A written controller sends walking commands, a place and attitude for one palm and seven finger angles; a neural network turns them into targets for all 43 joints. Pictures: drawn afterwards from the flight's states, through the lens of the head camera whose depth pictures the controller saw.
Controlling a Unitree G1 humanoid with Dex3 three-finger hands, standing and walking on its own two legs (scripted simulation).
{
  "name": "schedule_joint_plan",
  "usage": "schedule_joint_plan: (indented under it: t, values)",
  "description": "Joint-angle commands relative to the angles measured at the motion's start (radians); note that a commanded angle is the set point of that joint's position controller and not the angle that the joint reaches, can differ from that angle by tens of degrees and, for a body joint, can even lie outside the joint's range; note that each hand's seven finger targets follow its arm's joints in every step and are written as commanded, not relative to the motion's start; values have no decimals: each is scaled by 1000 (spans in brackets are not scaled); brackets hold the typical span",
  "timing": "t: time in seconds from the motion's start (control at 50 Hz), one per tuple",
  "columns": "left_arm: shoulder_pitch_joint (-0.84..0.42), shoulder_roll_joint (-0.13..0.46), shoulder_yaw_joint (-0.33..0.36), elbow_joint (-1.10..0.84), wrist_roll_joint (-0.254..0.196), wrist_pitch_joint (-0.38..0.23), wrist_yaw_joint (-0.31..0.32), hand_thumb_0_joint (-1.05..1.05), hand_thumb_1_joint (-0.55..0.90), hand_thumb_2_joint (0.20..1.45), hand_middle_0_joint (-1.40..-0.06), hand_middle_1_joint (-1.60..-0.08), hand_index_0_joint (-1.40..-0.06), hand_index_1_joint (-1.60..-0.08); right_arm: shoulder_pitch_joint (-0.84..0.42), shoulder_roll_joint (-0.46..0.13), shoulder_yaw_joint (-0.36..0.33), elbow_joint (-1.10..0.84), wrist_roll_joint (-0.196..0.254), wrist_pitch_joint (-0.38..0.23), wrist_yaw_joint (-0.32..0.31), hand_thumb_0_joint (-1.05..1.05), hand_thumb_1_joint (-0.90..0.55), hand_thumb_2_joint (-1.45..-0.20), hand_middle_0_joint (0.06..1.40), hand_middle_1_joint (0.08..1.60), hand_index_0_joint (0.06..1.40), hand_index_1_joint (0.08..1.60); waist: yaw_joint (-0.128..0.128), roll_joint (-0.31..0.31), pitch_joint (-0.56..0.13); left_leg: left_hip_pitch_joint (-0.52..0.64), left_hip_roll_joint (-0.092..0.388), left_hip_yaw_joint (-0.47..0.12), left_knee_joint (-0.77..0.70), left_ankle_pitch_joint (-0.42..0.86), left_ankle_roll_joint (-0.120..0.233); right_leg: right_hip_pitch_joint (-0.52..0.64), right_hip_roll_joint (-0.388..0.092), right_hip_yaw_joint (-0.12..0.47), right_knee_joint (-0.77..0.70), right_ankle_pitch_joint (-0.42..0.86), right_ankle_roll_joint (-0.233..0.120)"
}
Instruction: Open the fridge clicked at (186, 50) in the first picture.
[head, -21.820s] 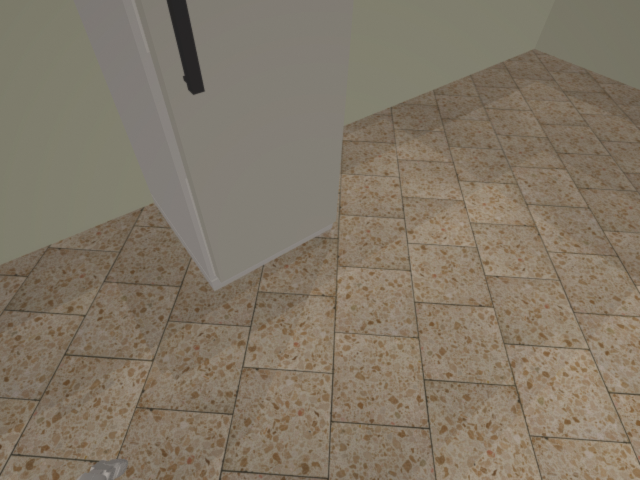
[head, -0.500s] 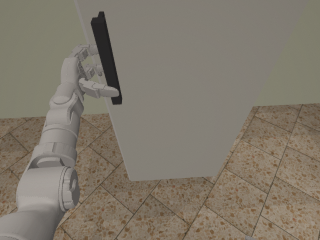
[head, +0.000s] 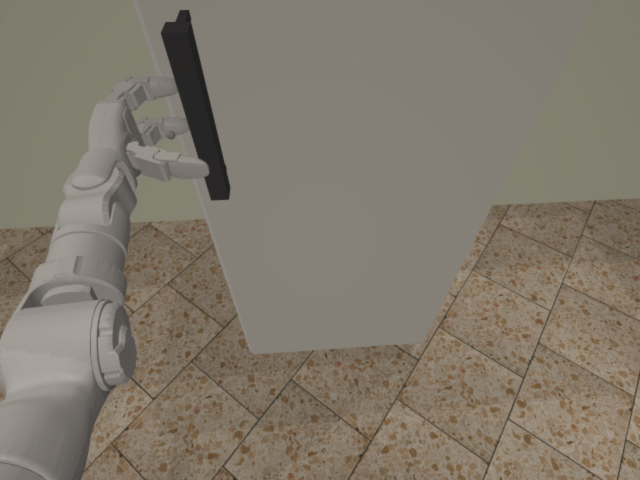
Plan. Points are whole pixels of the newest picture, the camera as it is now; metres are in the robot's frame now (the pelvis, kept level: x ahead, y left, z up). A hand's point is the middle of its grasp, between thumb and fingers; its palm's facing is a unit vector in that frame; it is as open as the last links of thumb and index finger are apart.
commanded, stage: feel for the door with the fingertips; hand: left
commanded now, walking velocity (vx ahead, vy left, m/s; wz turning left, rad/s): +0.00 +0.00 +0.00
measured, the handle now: (204, 116) +0.53 +0.15 +0.18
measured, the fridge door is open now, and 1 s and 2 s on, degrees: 0 0 0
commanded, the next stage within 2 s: slide the fingers in behind the handle in 0.04 s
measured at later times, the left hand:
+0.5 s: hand (184, 129) +0.48 +0.16 +0.19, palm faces +0.02 -1.00 +0.03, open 13.9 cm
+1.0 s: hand (196, 136) +0.47 +0.15 +0.19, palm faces +0.03 -1.00 +0.02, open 14.0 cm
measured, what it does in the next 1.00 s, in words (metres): stands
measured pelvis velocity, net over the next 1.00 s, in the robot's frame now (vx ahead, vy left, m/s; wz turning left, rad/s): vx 0.01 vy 0.01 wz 0.00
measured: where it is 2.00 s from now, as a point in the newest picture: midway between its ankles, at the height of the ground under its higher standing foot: outside the picture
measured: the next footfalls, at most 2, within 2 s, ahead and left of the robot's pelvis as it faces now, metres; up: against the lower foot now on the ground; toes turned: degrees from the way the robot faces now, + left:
none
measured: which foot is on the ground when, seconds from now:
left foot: down 0.00-1.00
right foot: down 0.00-1.00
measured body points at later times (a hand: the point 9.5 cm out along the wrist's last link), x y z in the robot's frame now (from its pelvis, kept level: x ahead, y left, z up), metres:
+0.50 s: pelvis +0.00 +0.01 +0.00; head +0.03 +0.00 +0.45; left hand +0.47 +0.21 +0.19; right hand +0.05 -0.25 -0.12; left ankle -0.01 +0.10 -0.73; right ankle +0.00 -0.09 -0.73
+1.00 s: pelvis +0.01 +0.01 +0.00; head +0.02 +0.00 +0.45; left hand +0.46 +0.20 +0.19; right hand +0.10 -0.25 -0.11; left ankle -0.01 +0.10 -0.73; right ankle +0.00 -0.09 -0.73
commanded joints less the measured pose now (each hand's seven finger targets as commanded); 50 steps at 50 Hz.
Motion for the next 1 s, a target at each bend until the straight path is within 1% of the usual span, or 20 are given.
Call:
schedule_joint_plan:
  t: [0.0, 0.02, 0.12, 0.16, 0.26, 0.3, 0.36, 0.44, 0.48, 0.5, 0.54, 0.6, 0.72, 0.76, 0.8, 0.82, 0.84, 0.88, 0.92, 0.98]
  values:
    - [-591, 262, 42, -237, 2, -141, 15, 0, -500, 300, -300, -1200, -300, -1200, 58, -127, -43, -86, -2, -45, -1, 0, -900, -900, 200, 300, 200, 300, -26, 1, -362, 120, -4, -44, -35, 209, 27, 131, -25, 88, -39, 288, 22]
    - [-604, 235, 21, -234, 0, -152, 12, 0, -500, 300, -300, -1200, -300, -1200, 62, -126, -44, -86, -2, -50, 0, 0, -900, -900, 200, 300, 200, 300, -37, -7, -361, 128, -3, -43, -34, 213, 28, 122, -22, 86, -39, 295, 24]
    - [-664, 216, -1, -236, -1, -171, 7, 0, -500, 300, -300, -1200, -300, -1200, 73, -130, -45, -68, -2, -61, 2, 0, -900, -900, 200, 300, 200, 300, -51, 70, -383, 176, 1, -52, -27, 220, 22, 72, -17, 81, -41, 272, 21]
    - [-628, 240, 19, -204, -8, -172, 3, 0, -500, 300, -300, -1200, -300, -1200, 84, -137, -46, -65, -3, -59, -1, 0, -900, -900, 200, 300, 200, 300, -43, 18, -375, 152, 5, -55, -31, 217, 24, 93, -16, 76, -42, 264, 20]
    - [-597, 196, 3, -196, -21, -174, -6, 0, -500, 300, -300, -1200, -300, -1200, 83, -133, -45, -68, -3, -67, 0, 0, -900, -900, 200, 300, 200, 300, -40, 0, -352, 150, 5, -56, -37, 221, 24, 89, -14, 68, -42, 265, 19]
    - [-586, 179, 1, -249, -23, -186, -4, 0, -500, 300, -300, -1200, -300, -1200, 75, -130, -47, -72, -4, -74, 5, 0, -900, -900, 200, 300, 200, 300, -26, 51, -393, 201, 8, -63, -35, 254, 17, 77, -10, 66, -33, 274, 14]
    - [-518, 156, -6, -284, -32, -190, 3, 0, -500, 300, -300, -1200, -300, -1200, 72, -129, -49, -77, -7, -76, 11, 0, -900, -900, 200, 300, 200, 300, -9, 27, -395, 214, 14, -68, -37, 300, 13, 89, -7, 55, -29, 287, 11]
    - [-420, 152, 17, -219, -22, -125, 21, 0, -500, 300, -300, -1200, -300, -1200, 57, -129, -48, -83, -1, -64, 16, 0, -900, -900, 200, 300, 200, 300, 7, -41, -293, 130, 14, -55, -58, 238, 17, 89, -9, 51, -37, 262, 13]
    - [-403, 144, 13, -249, -14, -102, 35, 0, -500, 300, -300, -1200, -300, -1200, 41, -125, -46, -101, 0, -56, 18, 0, -900, -900, 200, 300, 200, 300, 20, -15, -291, 122, 8, -47, -62, 243, 19, 106, -14, 55, -37, 268, 12]
    - [-405, 183, 49, -283, -7, -98, 47, 0, -500, 300, -300, -1200, -300, -1200, 42, -126, -49, -105, -2, -54, 18, 0, -900, -900, 200, 300, 200, 300, 28, -32, -320, 131, 9, -47, -59, 263, 20, 125, -14, 55, -32, 288, 11]
    - [-419, 161, 32, -351, -2, -99, 62, 0, -500, 300, -300, -1200, -300, -1200, 26, -114, -48, -118, 0, -49, 19, 0, -900, -900, 200, 300, 200, 300, 30, 0, -340, 158, 11, -41, -56, 297, 19, 132, -14, 60, -31, 314, 10]
    - [-457, 137, 13, -416, -3, -113, 81, 0, -500, 300, -300, -1200, -300, -1200, 16, -110, -50, -123, -2, -47, 18, 0, -900, -900, 200, 300, 200, 300, 15, -28, -353, 182, 15, -43, -52, 304, 20, 134, -10, 63, -33, 321, 14]
    - [-457, 133, 0, -382, 10, -88, 83, 0, -500, 300, -300, -1200, -300, -1200, 3, -105, -47, -105, -1, -37, 8, 0, -900, -900, 200, 300, 200, 300, 11, 18, -336, 194, 11, -39, -53, 303, 17, 129, -14, 65, -41, 327, 12]
    - [-434, 104, -16, -374, 4, -73, 76, 0, -500, 300, -300, -1200, -300, -1200, 3, -105, -49, -109, 0, -34, 9, 0, -900, -900, 200, 300, 200, 300, 12, -11, -342, 199, 11, -40, -52, 312, 19, 138, -15, 60, -44, 334, 12]
    - [-445, 67, -50, -388, -5, -60, 68, 0, -500, 300, -300, -1200, -300, -1200, -6, -102, -45, -111, 3, -32, 9, 0, -900, -900, 200, 300, 200, 300, 4, 13, -339, 208, 9, -41, -53, 323, 16, 130, -15, 58, -44, 346, 11]
    - [-431, 50, -50, -386, -11, -54, 66, 0, -500, 300, -300, -1200, -300, -1200, -8, -99, -47, -115, 2, -34, 10, 0, -900, -900, 200, 300, 200, 300, 13, 19, -349, 216, 9, -42, -51, 337, 15, 131, -14, 58, -42, 353, 10]
    - [-412, 62, -40, -389, -13, -52, 66, 0, -500, 300, -300, -1200, -300, -1200, -7, -102, -48, -114, 4, -33, 10, 0, -900, -900, 200, 300, 200, 300, 17, 3, -354, 218, 10, -45, -51, 342, 14, 136, -13, 56, -42, 352, 9]
    - [-411, 30, -62, -365, -25, -43, 66, 0, -500, 300, -300, -1200, -300, -1200, -13, -101, -45, -114, 5, -29, 9, 0, -900, -900, 200, 300, 200, 300, 6, -39, -315, 196, 10, -47, -52, 323, 17, 127, -13, 53, -48, 344, 12]
    - [-451, 35, -56, -364, -23, -42, 78, 0, -500, 300, -300, -1200, -300, -1200, -13, -101, -45, -107, 3, -29, 9, 0, -900, -900, 200, 300, 200, 300, 1, -36, -292, 186, 8, -50, -59, 286, 17, 111, -14, 53, -54, 312, 13]
    - [-451, 43, -45, -384, -19, -54, 98, 0, -500, 300, -300, -1200, -300, -1200, -20, -99, -45, -110, -1, -28, 11, 0, -900, -900, 200, 300, 200, 300, 11, -25, -328, 196, 4, -47, -55, 294, 19, 128, -16, 60, -49, 319, 12]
